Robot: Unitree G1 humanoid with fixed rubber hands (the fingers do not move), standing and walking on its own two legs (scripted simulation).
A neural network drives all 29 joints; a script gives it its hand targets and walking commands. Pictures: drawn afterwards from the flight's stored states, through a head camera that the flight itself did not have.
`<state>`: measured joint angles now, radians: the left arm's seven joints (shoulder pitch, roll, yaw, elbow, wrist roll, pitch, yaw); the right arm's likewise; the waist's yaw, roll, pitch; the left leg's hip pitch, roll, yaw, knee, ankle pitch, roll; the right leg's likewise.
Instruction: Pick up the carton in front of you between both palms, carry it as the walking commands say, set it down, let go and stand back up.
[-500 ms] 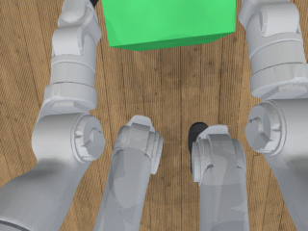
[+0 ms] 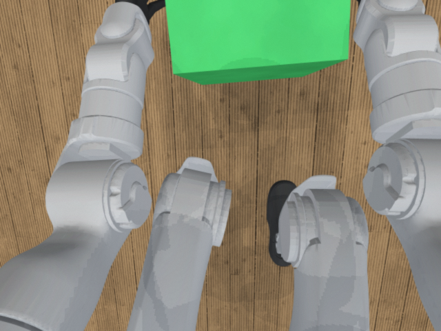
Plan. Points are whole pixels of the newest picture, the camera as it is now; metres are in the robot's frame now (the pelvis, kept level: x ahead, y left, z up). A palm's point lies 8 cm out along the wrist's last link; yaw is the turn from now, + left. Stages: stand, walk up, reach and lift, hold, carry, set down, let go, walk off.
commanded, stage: set down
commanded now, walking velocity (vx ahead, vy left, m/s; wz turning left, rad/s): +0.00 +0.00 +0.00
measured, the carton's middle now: (251, 8) +0.55 +0.03 -0.25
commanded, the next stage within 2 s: let go in 1.94 s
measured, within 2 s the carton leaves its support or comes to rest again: neither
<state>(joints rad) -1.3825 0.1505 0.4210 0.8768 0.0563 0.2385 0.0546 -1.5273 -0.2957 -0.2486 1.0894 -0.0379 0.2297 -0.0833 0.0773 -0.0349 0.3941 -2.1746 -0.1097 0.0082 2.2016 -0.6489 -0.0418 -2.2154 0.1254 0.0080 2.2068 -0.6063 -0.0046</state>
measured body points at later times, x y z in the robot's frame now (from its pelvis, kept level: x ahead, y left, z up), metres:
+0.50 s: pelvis +0.00 +0.00 -0.01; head +0.38 +0.01 +0.22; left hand +0.55 +0.19 -0.19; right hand +0.59 -0.12 -0.19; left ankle +0.10 +0.12 -0.34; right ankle +0.10 -0.10 -0.34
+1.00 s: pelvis +0.00 +0.00 -0.01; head +0.38 +0.01 +0.21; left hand +0.56 +0.24 -0.17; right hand +0.61 -0.16 -0.18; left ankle +0.10 +0.11 -0.34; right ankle +0.10 -0.10 -0.34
